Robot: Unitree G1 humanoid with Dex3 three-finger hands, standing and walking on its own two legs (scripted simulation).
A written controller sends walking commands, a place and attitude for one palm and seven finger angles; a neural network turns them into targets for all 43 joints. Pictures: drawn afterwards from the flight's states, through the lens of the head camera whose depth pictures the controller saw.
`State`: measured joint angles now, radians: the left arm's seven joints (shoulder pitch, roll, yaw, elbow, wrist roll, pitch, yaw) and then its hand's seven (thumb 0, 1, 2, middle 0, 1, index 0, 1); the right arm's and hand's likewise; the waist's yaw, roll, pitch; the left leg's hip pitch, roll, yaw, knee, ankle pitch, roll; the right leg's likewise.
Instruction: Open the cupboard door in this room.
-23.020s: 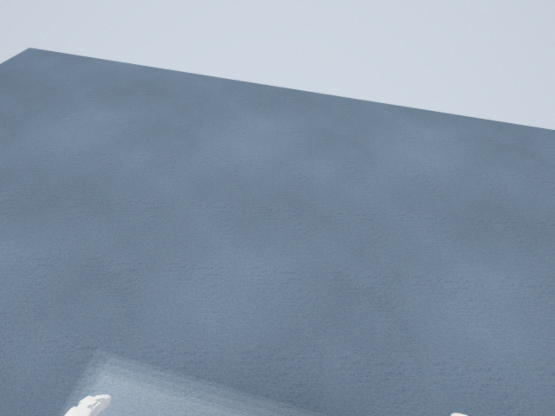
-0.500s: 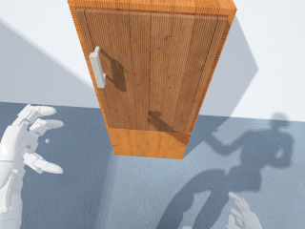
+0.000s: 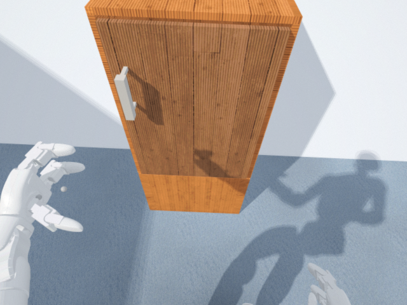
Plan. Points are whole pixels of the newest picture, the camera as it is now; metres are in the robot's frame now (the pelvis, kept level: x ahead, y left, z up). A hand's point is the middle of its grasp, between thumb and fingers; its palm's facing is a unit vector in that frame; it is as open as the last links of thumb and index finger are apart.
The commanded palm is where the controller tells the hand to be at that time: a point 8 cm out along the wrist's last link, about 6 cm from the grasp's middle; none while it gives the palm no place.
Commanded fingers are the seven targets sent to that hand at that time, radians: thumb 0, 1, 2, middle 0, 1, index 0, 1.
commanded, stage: raise the hand with hooked fingers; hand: left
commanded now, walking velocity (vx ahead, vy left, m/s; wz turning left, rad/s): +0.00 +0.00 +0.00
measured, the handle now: (127, 93) +0.59 +0.24 +0.06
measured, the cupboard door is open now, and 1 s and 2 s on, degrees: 0 0 0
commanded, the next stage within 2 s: move the hooked fingers beside the handle in 0.02 s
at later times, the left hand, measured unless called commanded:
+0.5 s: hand (80, 160) +0.35 +0.27 +0.08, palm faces +0.02 -1.00 -0.02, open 14.0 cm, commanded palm +0.33 +0.32 +0.08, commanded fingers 0.00 -0.50 0.30 -0.30 -1.20 -0.30 -1.20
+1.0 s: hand (84, 137) +0.42 +0.29 +0.08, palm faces +0.02 -1.00 +0.00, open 14.0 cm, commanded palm +0.40 +0.34 +0.07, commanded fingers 0.00 -0.50 0.30 -0.30 -1.20 -0.30 -1.20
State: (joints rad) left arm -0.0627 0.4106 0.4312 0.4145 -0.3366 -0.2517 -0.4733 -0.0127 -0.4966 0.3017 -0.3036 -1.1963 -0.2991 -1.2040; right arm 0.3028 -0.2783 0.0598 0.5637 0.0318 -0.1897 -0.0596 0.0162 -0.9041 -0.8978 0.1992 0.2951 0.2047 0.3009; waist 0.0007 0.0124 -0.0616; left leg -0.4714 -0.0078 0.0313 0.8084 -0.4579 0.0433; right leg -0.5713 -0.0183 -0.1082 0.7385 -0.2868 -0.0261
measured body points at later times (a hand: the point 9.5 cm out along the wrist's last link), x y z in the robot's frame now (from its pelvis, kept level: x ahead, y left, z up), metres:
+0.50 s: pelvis -0.01 -0.01 -0.01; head +0.06 +0.00 +0.44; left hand +0.35 +0.32 +0.09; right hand +0.12 -0.27 -0.10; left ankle -0.03 +0.09 -0.71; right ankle +0.05 -0.11 -0.71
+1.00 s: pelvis +0.00 +0.00 -0.01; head +0.09 +0.02 +0.43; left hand +0.41 +0.34 +0.08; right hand +0.06 -0.28 -0.11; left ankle -0.03 +0.09 -0.71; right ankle +0.05 -0.11 -0.71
